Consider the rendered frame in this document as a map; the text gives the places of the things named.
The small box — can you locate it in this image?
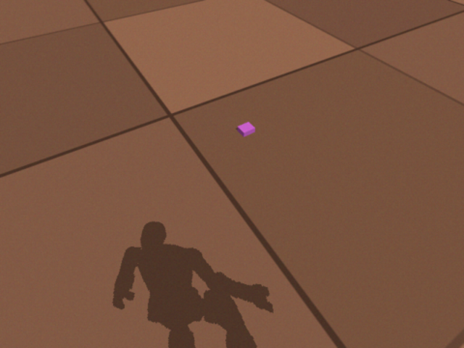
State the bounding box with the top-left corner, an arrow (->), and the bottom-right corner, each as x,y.
237,122 -> 255,137

